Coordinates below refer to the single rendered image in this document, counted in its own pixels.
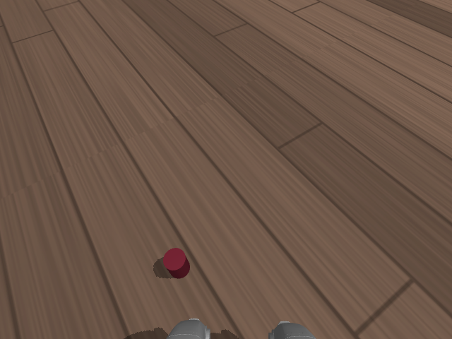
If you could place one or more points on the can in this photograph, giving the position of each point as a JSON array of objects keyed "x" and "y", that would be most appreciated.
[{"x": 176, "y": 263}]

